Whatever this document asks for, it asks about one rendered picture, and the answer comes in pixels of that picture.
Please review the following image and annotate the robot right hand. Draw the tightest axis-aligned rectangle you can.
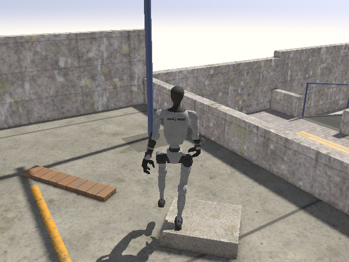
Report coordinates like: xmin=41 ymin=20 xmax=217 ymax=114
xmin=188 ymin=147 xmax=201 ymax=157

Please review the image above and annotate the robot right forearm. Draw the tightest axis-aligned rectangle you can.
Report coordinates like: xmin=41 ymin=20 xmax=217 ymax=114
xmin=193 ymin=133 xmax=201 ymax=150

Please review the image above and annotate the robot left forearm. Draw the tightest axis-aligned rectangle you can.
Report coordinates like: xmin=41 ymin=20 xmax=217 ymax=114
xmin=144 ymin=132 xmax=156 ymax=160

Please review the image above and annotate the robot left upper arm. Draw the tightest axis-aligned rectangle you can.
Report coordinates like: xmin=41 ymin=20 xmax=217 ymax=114
xmin=151 ymin=109 xmax=165 ymax=140

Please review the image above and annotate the robot left hand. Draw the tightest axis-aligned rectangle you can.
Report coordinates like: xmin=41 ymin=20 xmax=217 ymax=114
xmin=142 ymin=159 xmax=155 ymax=174

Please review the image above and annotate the robot right upper arm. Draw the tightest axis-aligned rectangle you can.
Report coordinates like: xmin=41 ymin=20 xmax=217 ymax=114
xmin=188 ymin=110 xmax=200 ymax=140

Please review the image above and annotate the right robot foot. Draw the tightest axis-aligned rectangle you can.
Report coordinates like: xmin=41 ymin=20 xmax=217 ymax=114
xmin=174 ymin=216 xmax=183 ymax=231

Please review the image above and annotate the right robot shin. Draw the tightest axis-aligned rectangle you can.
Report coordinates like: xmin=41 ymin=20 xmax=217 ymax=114
xmin=177 ymin=185 xmax=187 ymax=223

